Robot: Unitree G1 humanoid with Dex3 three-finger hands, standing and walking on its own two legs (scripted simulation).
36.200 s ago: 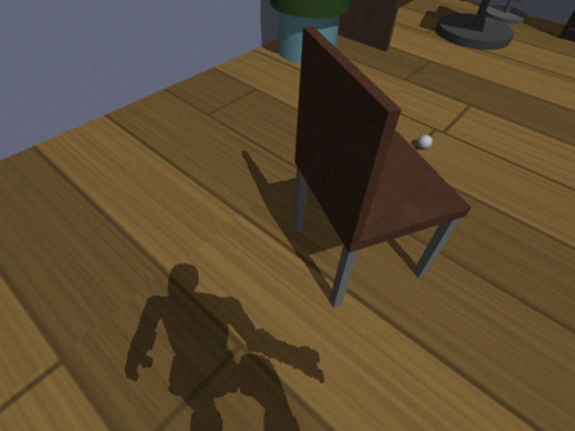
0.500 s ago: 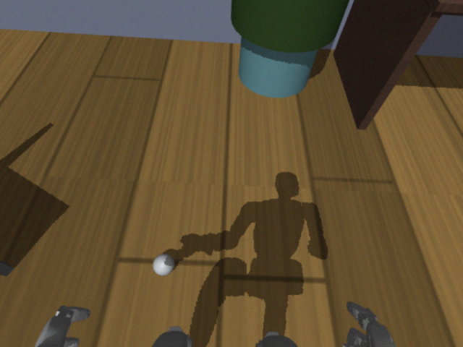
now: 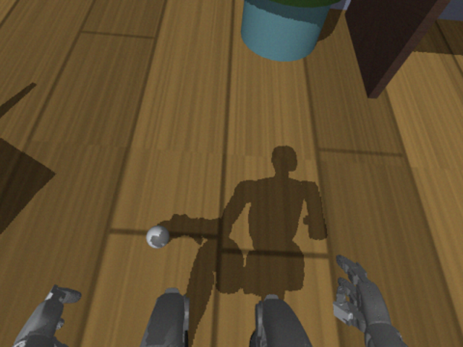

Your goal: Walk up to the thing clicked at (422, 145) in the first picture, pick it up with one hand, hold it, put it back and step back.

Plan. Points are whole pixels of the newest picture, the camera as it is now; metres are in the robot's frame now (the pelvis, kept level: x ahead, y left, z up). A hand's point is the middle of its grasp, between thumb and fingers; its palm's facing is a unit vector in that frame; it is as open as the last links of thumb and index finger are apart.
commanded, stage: rise first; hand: left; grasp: from above
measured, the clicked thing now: (157, 236) +0.45 +0.23 -0.61
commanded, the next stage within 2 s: none
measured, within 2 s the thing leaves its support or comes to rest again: neither
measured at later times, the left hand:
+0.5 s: hand (113, 270) +0.29 +0.28 -0.34, palm faces -0.48 -0.30 -0.83, open 14.0 cm
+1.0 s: hand (126, 252) +0.35 +0.28 -0.43, palm faces -0.46 -0.03 -0.89, open 14.2 cm
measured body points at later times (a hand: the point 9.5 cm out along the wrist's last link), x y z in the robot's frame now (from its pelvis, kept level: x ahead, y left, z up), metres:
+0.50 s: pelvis -0.07 +0.00 -0.21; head +0.14 +0.01 +0.19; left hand +0.31 +0.30 -0.30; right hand +0.06 -0.28 -0.34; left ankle +0.03 +0.13 -0.62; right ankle +0.00 -0.14 -0.62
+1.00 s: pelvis -0.08 +0.01 -0.28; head +0.13 +0.05 +0.11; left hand +0.37 +0.28 -0.38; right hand -0.02 -0.28 -0.39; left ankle +0.03 +0.13 -0.62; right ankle +0.00 -0.14 -0.61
